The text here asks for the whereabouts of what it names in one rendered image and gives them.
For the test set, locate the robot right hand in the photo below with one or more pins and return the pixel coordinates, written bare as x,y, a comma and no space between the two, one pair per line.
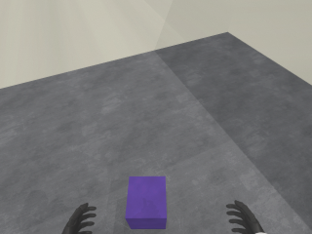
247,220

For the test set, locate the carton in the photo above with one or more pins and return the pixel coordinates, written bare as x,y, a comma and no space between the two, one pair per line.
146,206

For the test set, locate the robot left hand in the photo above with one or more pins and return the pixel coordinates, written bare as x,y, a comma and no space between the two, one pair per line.
75,223

